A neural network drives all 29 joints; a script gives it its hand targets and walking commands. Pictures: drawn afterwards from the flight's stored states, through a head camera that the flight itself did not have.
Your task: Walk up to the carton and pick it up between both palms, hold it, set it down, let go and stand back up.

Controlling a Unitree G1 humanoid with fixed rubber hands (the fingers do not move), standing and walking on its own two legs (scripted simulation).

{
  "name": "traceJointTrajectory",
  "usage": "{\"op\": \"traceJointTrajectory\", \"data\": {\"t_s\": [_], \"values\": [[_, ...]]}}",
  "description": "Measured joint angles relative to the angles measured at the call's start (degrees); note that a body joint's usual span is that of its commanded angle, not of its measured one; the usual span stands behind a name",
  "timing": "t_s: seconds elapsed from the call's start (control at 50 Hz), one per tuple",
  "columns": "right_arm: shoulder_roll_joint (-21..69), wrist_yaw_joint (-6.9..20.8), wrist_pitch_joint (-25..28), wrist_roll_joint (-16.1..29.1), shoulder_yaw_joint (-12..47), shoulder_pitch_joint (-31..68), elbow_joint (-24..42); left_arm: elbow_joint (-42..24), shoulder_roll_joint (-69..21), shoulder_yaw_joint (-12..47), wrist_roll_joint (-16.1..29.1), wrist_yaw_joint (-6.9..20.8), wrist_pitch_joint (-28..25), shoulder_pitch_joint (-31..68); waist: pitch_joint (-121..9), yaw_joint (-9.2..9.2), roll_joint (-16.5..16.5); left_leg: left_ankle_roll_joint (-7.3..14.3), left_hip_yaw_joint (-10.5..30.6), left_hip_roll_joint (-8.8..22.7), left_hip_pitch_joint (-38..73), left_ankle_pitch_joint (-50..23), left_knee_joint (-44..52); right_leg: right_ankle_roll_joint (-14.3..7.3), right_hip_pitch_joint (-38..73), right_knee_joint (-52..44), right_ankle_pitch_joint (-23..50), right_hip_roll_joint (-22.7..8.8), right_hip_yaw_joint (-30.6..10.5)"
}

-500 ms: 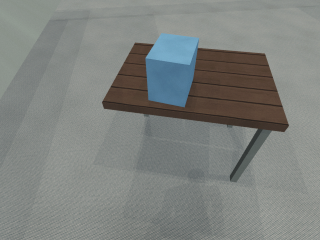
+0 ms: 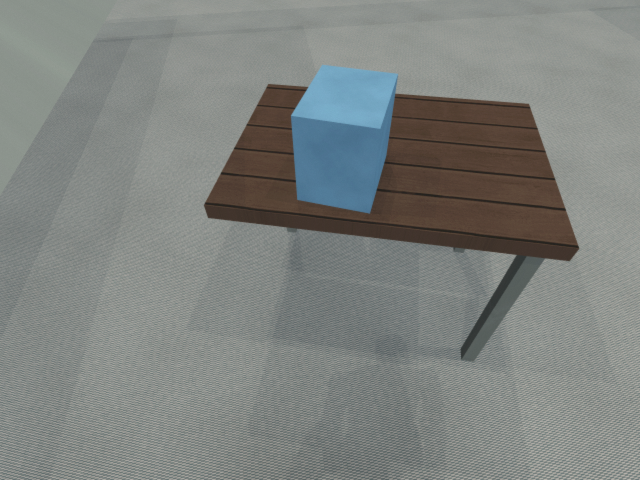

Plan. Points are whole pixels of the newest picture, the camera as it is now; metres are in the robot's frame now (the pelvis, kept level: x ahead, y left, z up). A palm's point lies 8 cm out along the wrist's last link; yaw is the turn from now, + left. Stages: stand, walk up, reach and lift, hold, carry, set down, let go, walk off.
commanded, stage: stand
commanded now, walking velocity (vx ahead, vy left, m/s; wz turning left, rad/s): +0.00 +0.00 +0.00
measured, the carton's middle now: (346, 138) +0.80 -0.06 -0.03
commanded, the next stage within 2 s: walk up in 0.14 s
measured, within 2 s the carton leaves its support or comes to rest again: neither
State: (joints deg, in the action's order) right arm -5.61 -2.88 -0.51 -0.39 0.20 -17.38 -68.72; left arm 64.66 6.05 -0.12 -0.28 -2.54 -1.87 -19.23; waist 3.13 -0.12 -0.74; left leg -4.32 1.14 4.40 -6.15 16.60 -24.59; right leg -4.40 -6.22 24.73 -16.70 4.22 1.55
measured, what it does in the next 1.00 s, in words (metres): walks ahead: left foot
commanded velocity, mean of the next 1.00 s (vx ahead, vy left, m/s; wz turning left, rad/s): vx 0.00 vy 0.00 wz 0.00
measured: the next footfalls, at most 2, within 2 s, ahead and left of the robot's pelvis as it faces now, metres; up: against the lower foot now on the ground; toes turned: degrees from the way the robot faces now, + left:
left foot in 0.76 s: +0.27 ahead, +0.24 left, +0.00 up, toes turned -3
right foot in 1.22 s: +0.34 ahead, +0.01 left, +0.00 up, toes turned -19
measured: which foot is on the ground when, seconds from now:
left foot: down 0.00-0.34, up 0.36-0.74, down 0.76-1.00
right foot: down 0.00-0.76, up 0.78-1.00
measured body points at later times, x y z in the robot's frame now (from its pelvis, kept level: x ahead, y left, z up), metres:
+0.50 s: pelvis +0.01 +0.03 +0.00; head +0.02 +0.01 +0.45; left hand -0.07 +0.24 -0.14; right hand +0.01 -0.22 -0.17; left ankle +0.00 +0.15 -0.69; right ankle -0.04 -0.07 -0.74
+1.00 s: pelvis +0.15 +0.15 -0.01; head +0.17 +0.14 +0.43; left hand +0.26 +0.41 -0.14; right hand +0.10 -0.10 -0.16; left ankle +0.23 +0.24 -0.74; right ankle +0.16 +0.05 -0.68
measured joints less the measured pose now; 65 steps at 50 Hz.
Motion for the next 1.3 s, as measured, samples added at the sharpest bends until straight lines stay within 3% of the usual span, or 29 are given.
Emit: {"op": "traceJointTrajectory", "data": {"t_s": [0.34,0.4,0.44,0.54,0.62,0.68,0.74,0.78,0.82,0.86,0.9,0.98,1.06,1.16,1.22,1.26,1.3], "values": [[-0.16,0.08,-0.05,0.02,-0.15,0.04,0.13,-0.07,-0.21,0.06,0.02,-0.01,-0.13,-0.2,0.15,0.04,-0.08,0.11,-0.12,-0.11,0.21,-0.13,0.26,0.12,0.14,-0.16,0.1,-0.11,-0.1],[-2.04,0.78,-0.11,-3.22,-0.62,-0.13,1.01,-1.61,-0.76,-0.6,-1.11,-0.17,-1.4,-2.44,-0.05,-1.37,-0.75,2.13,-1.07,-1.53,-3.72,11.45,-12.21,0.5,-0.23,1.18,-0.74,-0.34,-1.17],[-4.04,1.36,-0.03,-3.71,-0.93,0.0,2.36,-2.07,-0.8,-1.0,-1.79,-0.63,-1.63,-5.16,-0.41,-2.24,-1.56,3.2,-1.61,-2.63,-8.04,13.19,-22.04,0.77,-0.09,1.53,-1.26,-0.45,-2.08],[-8.17,2.5,0.9,-4.26,-1.54,3.29,7.16,-1.1,0.5,-1.56,-2.66,-0.74,-2.39,-11.12,0.57,-2.6,-3.37,1.95,-1.41,-1.26,-18.07,7.79,-30.71,1.83,1.87,0.72,-1.8,-0.12,-3.88],[-9.93,3.11,0.52,-3.95,-1.67,6.95,10.51,-0.81,1.86,-1.88,-3.08,-0.7,-3.15,-13.45,2.02,-3.07,-3.77,0.92,-0.45,1.01,-22.98,3.69,-27.7,3.51,4.36,1.12,-3.65,-0.84,-5.49],[-10.27,3.69,0.62,-3.43,-1.45,9.04,12.86,-1.45,3.05,-2.05,-3.43,-0.3,-3.19,-13.71,2.65,-3.29,-3.02,1.32,-0.28,1.94,-23.49,-1.04,-21.98,5.33,5.87,2.87,-6.42,-2.59,-6.89],[-10.29,4.01,1.45,-2.92,-1.47,9.13,14.99,-2.63,4.58,-2.14,-3.84,0.51,-2.55,-13.2,2.28,-2.98,-1.37,2.38,-1.57,1.31,-19.51,-3.66,-15.48,7.0,5.88,8.4,-11.83,-5.4,-8.66],[-9.99,3.63,2.23,-2.71,-1.83,8.59,15.98,-3.88,5.92,-1.84,-3.78,1.22,-1.79,-11.68,2.81,-2.34,0.65,3.08,-3.84,-0.52,-18.97,-5.45,-17.57,5.11,2.59,18.98,-16.34,-7.4,-10.67],[-9.26,2.93,1.96,-1.65,-1.59,7.63,16.17,-6.44,7.28,-1.54,-3.14,1.45,-0.64,-8.69,4.17,-1.92,1.69,4.36,-6.03,-1.21,-18.69,-1.68,-21.46,3.75,-3.3,33.71,-17.66,-6.4,-11.58],[-8.51,2.5,1.35,-0.59,-0.99,6.06,15.74,-9.23,8.67,-1.4,-2.79,1.59,-0.03,-5.29,5.23,-1.28,2.19,5.43,-7.49,-1.56,-16.53,-0.31,-20.39,3.29,-9.42,44.45,-15.77,-5.21,-9.31],[-8.19,2.37,1.27,-0.63,-0.41,4.18,15.17,-11.4,9.59,-1.28,-2.65,1.86,-0.11,-2.33,6.0,-0.58,2.34,6.1,-8.87,-1.76,-13.66,-1.13,-17.09,3.34,-14.17,47.53,-13.49,-4.93,-5.93],[-8.51,2.57,2.13,-1.61,0.21,-0.09,13.88,-14.1,9.99,-1.14,-2.3,2.75,-0.2,0.26,5.02,1.21,2.01,7.32,-11.68,-2.24,-8.93,-2.67,-9.82,3.48,-19.53,41.05,-12.05,-4.72,-1.75],[-9.34,2.47,2.78,-2.24,0.54,-4.19,12.54,-15.2,9.22,-0.68,-2.18,3.52,0.33,1.12,3.27,2.75,0.9,7.62,-13.78,-2.27,-6.0,-2.69,-5.46,3.54,-21.1,31.41,-8.64,-5.1,-0.49],[-9.87,2.59,2.26,-2.31,1.19,-7.75,10.47,-16.02,7.32,0.36,-1.75,3.81,0.23,2.49,2.18,3.54,-0.3,6.44,-15.9,-1.45,-3.06,-0.58,-4.29,3.27,-18.53,18.44,-2.43,-6.17,-0.82],[-9.76,3.08,1.45,-2.33,2.02,-8.66,10.04,-16.76,6.59,0.6,-1.64,3.07,-0.62,2.79,1.6,3.03,-0.03,5.08,-17.05,-0.31,-3.47,3.69,-9.37,2.06,-14.26,10.12,5.27,-6.07,-0.88],[-10.0,3.34,0.58,-2.01,2.65,-7.87,10.46,-16.79,5.44,0.72,-1.24,2.18,-0.76,3.28,1.98,2.68,-1.4,4.84,-14.55,0.8,-5.58,9.82,-15.45,2.21,-15.0,13.03,4.32,-4.6,-0.56],[-10.02,3.33,-0.67,-1.98,2.84,-6.47,11.44,-16.65,4.53,1.29,-0.52,1.28,-0.51,3.33,2.07,2.37,-2.32,4.76,-10.17,0.0,-8.93,16.75,-21.77,2.2,-15.14,14.36,1.92,-3.83,-0.28]]}}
